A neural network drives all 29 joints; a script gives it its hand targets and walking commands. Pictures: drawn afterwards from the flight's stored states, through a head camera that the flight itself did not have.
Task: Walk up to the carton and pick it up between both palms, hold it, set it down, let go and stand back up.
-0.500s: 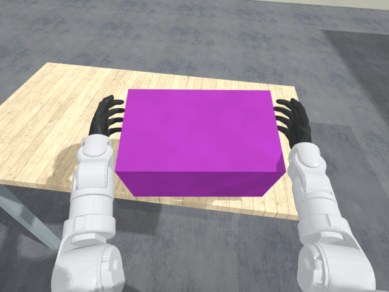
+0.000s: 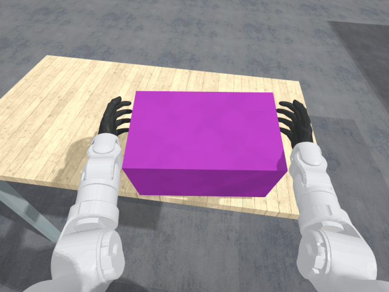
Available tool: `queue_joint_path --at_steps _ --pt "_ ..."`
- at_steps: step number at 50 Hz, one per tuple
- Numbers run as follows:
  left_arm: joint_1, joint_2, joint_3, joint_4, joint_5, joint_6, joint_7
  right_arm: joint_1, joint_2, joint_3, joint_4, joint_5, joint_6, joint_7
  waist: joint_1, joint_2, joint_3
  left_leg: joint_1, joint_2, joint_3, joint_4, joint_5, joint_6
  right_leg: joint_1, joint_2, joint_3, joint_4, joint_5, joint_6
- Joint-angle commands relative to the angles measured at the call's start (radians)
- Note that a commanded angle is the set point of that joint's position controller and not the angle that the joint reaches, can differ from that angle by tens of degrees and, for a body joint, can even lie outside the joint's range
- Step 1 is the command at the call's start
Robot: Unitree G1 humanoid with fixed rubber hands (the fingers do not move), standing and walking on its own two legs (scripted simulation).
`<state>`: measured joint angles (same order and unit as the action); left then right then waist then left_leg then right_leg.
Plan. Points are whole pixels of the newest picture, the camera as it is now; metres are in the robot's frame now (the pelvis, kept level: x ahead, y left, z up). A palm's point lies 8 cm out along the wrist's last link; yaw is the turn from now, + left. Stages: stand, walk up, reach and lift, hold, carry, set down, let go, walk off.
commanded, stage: set down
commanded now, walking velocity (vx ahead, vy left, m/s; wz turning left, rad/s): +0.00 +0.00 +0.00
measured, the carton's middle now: (203, 146) +0.43 +0.00 +0.04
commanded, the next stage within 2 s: none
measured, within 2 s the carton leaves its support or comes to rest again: neither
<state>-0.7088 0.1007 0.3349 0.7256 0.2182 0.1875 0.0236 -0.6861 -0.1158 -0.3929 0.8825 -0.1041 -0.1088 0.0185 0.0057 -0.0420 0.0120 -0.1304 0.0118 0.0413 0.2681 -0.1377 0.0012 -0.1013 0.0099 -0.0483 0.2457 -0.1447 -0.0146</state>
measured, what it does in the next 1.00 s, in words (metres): stands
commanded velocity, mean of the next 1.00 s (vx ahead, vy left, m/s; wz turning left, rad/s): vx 0.00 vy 0.00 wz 0.00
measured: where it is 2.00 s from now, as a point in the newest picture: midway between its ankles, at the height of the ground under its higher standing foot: outside the picture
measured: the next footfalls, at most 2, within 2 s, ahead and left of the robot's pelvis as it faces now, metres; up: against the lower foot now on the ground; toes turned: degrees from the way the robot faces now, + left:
none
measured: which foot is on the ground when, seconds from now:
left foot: down 0.00-1.00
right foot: down 0.00-1.00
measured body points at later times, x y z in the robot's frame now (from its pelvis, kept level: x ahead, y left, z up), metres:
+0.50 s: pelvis +0.01 +0.00 +0.00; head +0.04 +0.01 +0.45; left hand +0.43 +0.20 +0.08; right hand +0.42 -0.21 +0.09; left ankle +0.00 +0.11 -0.75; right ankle -0.01 -0.10 -0.75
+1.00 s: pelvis +0.00 +0.00 +0.00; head +0.04 +0.01 +0.45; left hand +0.43 +0.20 +0.08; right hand +0.42 -0.21 +0.08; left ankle +0.00 +0.11 -0.75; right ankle -0.01 -0.10 -0.75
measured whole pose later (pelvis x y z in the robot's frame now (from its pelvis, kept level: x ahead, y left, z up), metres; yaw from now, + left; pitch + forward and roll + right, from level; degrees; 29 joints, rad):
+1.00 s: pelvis +0.00 +0.00 +0.00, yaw -2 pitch +7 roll +0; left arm -0.85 0.14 0.40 1.03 0.20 0.01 0.01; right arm -0.77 -0.12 -0.54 1.00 -0.22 -0.15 0.06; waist 0.03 -0.03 -0.05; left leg -0.28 0.02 0.08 0.28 -0.12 0.00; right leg -0.28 0.01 -0.05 0.28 -0.13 -0.02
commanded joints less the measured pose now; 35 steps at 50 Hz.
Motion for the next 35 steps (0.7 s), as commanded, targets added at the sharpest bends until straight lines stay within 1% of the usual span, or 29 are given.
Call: queue_joint_path --at_steps 1,10,25,26,27,28,29,30,31,32,33,34,35 --pt "-0.585 -0.427 -0.273 -0.14 -0.055 -0.099 -0.143 -0.568 0.347 0.255 -0.121 -0.041 -0.052 0.156 0.001 0.034 -0.51 0.209 -0.007 0.043 0.035 0.269 -0.045 0.063 -0.004 -0.06 0.018 0.296 0.059" --pt "-0.619 -0.437 -0.252 -0.062 -0.051 -0.141 -0.132 -0.592 0.351 0.207 -0.072 -0.082 -0.07 0.172 0.006 0.037 -0.559 0.216 0.002 0.044 0.055 0.313 -0.05 0.018 -0.003 -0.064 0.025 0.303 0.055" --pt "-0.645 -0.426 -0.186 0.053 -0.038 -0.185 -0.129 -0.62 0.355 0.151 -0.02 -0.134 -0.078 0.19 0.02 0.019 -0.598 0.159 0.009 0.051 0.069 0.329 -0.036 -0.008 -0.009 -0.053 0.056 0.367 0.064" --pt "-0.652 -0.417 -0.211 -0.004 -0.052 -0.199 -0.125 -0.597 0.388 0.184 -0.018 -0.105 -0.09 0.192 0.03 0.036 -0.685 0.182 0.009 0.058 0.082 0.401 -0.046 0.022 0.001 -0.048 0.074 0.422 0.058" --pt "-0.653 -0.42 -0.222 0.001 -0.057 -0.205 -0.123 -0.629 0.383 0.203 -0.035 -0.088 -0.1 0.191 0.033 0.051 -0.716 0.179 0.009 0.055 0.092 0.447 -0.048 0.025 0.002 -0.044 0.079 0.459 0.052" --pt "-0.659 -0.414 -0.226 0.014 -0.061 -0.215 -0.119 -0.629 0.397 0.215 -0.025 -0.083 -0.104 0.189 0.037 0.021 -0.728 0.189 0.014 0.051 0.109 0.494 -0.048 0.022 0.007 -0.041 0.084 0.489 0.057" --pt "-0.643 -0.414 -0.22 0.042 -0.057 -0.216 -0.119 -0.642 0.402 0.234 -0.018 -0.073 -0.107 0.19 0.051 0.016 -0.713 0.172 0.008 0.055 0.113 0.49 -0.048 0.038 0.007 -0.04 0.09 0.508 0.059" --pt "-0.635 -0.41 -0.21 0.071 -0.053 -0.214 -0.125 -0.635 0.394 0.23 0.008 -0.069 -0.101 0.189 0.053 0.016 -0.665 0.119 0.007 0.057 0.102 0.462 -0.049 0.073 0.0 -0.032 0.09 0.525 0.058" --pt "-0.619 -0.41 -0.198 0.081 -0.049 -0.207 -0.131 -0.618 0.38 0.227 0.02 -0.07 -0.091 0.186 0.046 0.024 -0.627 0.104 0.006 0.057 0.083 0.423 -0.047 0.093 0.002 -0.028 0.087 0.498 0.058" --pt "-0.596 -0.416 -0.195 0.095 -0.05 -0.199 -0.138 -0.601 0.358 0.217 0.035 -0.08 -0.086 0.185 0.028 0.012 -0.59 0.097 0.008 0.052 0.077 0.41 -0.041 0.083 0.0 -0.028 0.084 0.481 0.059" --pt "-0.601 -0.403 -0.182 0.108 -0.056 -0.194 -0.15 -0.607 0.348 0.21 0.027 -0.085 -0.079 0.18 0.024 -0.01 -0.564 0.081 0.006 0.052 0.069 0.37 -0.031 0.086 -0.005 -0.024 0.073 0.464 0.061" --pt "-0.618 -0.396 -0.179 0.089 -0.06 -0.197 -0.157 -0.604 0.355 0.207 0.036 -0.085 -0.077 0.18 0.008 -0.015 -0.56 0.069 0.003 0.053 0.061 0.342 -0.025 0.086 -0.008 -0.022 0.079 0.464 0.067" --pt "-0.644 -0.402 -0.189 0.085 -0.063 -0.201 -0.161 -0.613 0.36 0.203 0.032 -0.088 -0.079 0.176 0.013 0.008 -0.59 0.065 0.0 0.057 0.054 0.317 -0.028 0.082 -0.009 -0.022 0.075 0.445 0.065"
